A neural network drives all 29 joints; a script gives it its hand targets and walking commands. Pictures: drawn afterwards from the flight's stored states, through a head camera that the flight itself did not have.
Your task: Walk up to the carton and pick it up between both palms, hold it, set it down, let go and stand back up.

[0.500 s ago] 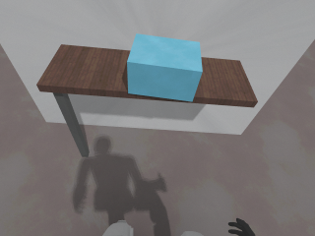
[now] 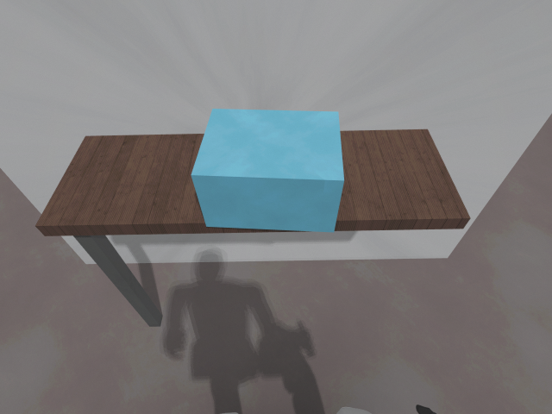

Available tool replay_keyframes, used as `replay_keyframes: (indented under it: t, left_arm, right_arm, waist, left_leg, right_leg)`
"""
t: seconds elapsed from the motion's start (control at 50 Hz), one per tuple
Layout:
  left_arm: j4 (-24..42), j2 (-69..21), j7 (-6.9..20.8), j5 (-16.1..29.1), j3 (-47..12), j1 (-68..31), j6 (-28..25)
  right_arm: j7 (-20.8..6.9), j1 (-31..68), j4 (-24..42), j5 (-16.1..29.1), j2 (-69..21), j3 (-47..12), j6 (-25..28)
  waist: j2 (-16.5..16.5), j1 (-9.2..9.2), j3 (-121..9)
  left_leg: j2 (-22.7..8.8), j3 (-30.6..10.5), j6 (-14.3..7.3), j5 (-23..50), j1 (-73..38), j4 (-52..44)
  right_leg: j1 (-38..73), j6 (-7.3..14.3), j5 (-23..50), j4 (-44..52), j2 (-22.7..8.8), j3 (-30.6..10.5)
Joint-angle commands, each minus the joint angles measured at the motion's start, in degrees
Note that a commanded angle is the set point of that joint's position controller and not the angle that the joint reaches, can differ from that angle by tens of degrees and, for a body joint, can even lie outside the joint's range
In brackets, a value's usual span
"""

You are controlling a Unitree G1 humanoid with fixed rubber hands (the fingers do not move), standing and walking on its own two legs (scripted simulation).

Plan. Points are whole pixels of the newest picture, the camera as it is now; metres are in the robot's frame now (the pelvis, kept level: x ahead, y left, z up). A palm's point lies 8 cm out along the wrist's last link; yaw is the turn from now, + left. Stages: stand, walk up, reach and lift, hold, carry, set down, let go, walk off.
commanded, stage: walk up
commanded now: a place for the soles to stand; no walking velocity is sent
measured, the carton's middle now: (272, 169) +0.57 +0.02 -0.01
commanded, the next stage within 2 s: none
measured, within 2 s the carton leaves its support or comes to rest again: neither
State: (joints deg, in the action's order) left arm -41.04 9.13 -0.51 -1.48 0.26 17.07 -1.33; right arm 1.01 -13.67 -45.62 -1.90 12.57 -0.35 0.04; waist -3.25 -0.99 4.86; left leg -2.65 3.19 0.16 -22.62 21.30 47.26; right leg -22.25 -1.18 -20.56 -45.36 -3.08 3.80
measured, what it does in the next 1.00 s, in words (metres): stands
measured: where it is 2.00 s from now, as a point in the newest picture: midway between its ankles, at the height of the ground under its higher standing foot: outside the picture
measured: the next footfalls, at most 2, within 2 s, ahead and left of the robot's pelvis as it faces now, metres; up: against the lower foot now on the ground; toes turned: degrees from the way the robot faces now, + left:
left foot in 1.64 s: +0.30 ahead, +0.16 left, +0.00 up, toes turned -9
right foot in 1.84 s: +0.14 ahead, -0.06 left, +0.00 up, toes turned -7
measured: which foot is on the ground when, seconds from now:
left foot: down 0.00-1.00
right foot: down 0.00-1.00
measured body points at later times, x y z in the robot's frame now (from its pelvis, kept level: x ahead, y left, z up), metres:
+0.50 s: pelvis +0.02 +0.02 +0.02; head +0.03 +0.02 +0.47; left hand +0.12 +0.25 -0.11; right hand +0.12 -0.23 -0.10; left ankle +0.02 +0.10 -0.70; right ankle +0.04 -0.14 -0.70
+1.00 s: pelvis +0.01 +0.01 +0.02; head +0.02 -0.01 +0.47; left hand +0.12 +0.24 -0.11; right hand +0.04 -0.26 -0.13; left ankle +0.02 +0.10 -0.70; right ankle +0.04 -0.14 -0.70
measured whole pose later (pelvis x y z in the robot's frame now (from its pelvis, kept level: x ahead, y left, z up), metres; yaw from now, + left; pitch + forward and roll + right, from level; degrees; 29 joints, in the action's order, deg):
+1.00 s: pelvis +0.01 +0.01 +0.02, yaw -11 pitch -1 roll +2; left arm -49.3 14.2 -1.1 -0.2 -1.6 14.9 -0.5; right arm 0.1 -10.2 -53.5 -0.9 15.3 -1.8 -3.0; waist 0.5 0.0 3.7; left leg -3.0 14.8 -1.3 -19.4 12.8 34.1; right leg -21.4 -1.8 -15.1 -37.8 -0.8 -7.3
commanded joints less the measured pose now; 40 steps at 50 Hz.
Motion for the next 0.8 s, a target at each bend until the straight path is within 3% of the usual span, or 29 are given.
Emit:
replay_keyframes:
  t: [0.0, 0.02, 0.06, 0.12, 0.16, 0.22, 0.26, 0.3, 0.44, 0.62, 0.78]
  left_arm:
    - [4.4, 5.8, 0.3, 1.5, 0.6, -0.8, -0.2]
    - [3.5, 5.8, 0.2, 1.1, 0.7, -0.5, 0.0]
    - [1.3, 7.5, 0.4, 0.7, 1.0, -1.1, -0.4]
    - [-0.3, 8.6, 0.4, 0.8, 1.1, 0.4, -0.8]
    - [-1.1, 8.8, 0.2, 0.5, 1.1, -0.8, -0.6]
    - [-1.9, 8.3, 0.1, 0.7, 0.9, -1.8, -0.3]
    - [-3.2, 9.2, -0.1, 0.7, 0.7, -2.5, 0.1]
    - [-3.9, 8.8, -0.2, 0.6, 0.4, -1.2, 0.1]
    - [-5.3, 10.4, -0.4, 0.8, 0.0, -3.0, 0.0]
    - [-6.7, 11.5, -0.4, 1.0, -0.3, -1.8, -0.1]
    - [-6.0, 13.1, -0.5, 1.2, 0.0, -0.8, -0.4]
  right_arm:
    - [0.0, 0.1, 3.8, 1.7, 8.9, 2.0, 1.4]
    - [-0.2, 2.5, 3.4, 2.1, 8.2, 1.6, 1.1]
    - [0.0, 2.8, 3.0, 1.7, 6.5, 0.7, 0.9]
    - [-0.1, 3.3, 2.2, 1.6, 6.7, 0.7, 0.6]
    - [-0.2, 4.2, 2.0, 1.7, 6.2, 0.7, 0.5]
    - [-0.4, 5.8, 1.2, 1.8, 6.2, 0.5, -0.1]
    - [-0.3, 6.6, 0.6, 1.9, 5.6, 0.7, -0.3]
    - [-0.3, 7.0, 0.1, 1.9, 6.7, 0.8, -0.4]
    - [-0.6, 7.8, -1.3, 1.8, 7.7, 0.9, -0.9]
    - [-0.5, 6.5, -3.7, 1.6, 8.7, 0.5, -1.6]
    - [-0.5, 4.9, -4.6, 1.2, 9.3, 0.2, -2.2]
  waist:
    - [-1.2, 0.63, -10.1]
    - [-0.1, -0.01, -8.1]
    - [3.3, 0.58, -7.9]
    - [0.5, 0.64, -9.6]
    - [0.3, 0.61, -10.0]
    - [-0.4, 0.53, -6.8]
    - [0.0, 0.81, -2.8]
    - [-0.4, 0.10, -3.8]
    - [1.6, 0.44, -5.2]
    - [3.1, 0.50, -2.9]
    - [5.4, 0.80, -2.7]
  left_leg:
    - [-11.5, -14.6, -6.7, 23.4, -3.4, -19.2]
    - [-10.4, -12.5, -6.7, 21.5, -1.9, -19.2]
    - [-7.8, -8.2, -3.9, 28.6, -6.5, -16.9]
    - [-6.4, -5.1, -2.8, 30.5, -10.3, -15.7]
    - [-6.6, -5.0, -2.9, 30.7, -11.6, -17.1]
    - [-6.2, -3.7, -3.3, 24.2, -9.9, -19.5]
    - [-6.6, -3.5, -2.9, 24.0, -7.9, -21.4]
    - [-7.0, -3.0, -3.1, 22.6, -7.9, -22.4]
    - [-6.7, -1.6, -3.9, 13.3, -8.4, -24.5]
    - [-7.0, -0.7, -4.6, -1.3, -6.6, -27.4]
    - [-6.0, 1.5, -4.3, -3.4, -8.1, -24.4]
  right_leg:
    - [5.7, 2.9, 12.9, 6.0, -0.6, -3.2]
    - [8.2, 3.2, 12.6, 7.6, -0.9, -4.2]
    - [7.8, 4.1, 22.5, 10.2, -2.9, -5.7]
    - [7.9, 4.8, 29.7, 11.4, -4.6, -6.9]
    - [8.4, 4.6, 28.7, 11.6, -4.0, -6.1]
    - [7.2, 4.4, 24.1, 13.9, -3.8, -6.8]
    - [6.6, 3.9, 23.2, 12.4, -3.0, -4.6]
    - [7.5, 3.6, 21.7, 12.9, -3.0, -4.5]
    - [8.0, 3.4, 19.5, 13.8, -2.6, -5.6]
    - [5.7, 3.4, 14.2, 14.6, -1.3, -7.8]
    - [1.6, 4.1, 13.1, 15.4, -1.1, -12.2]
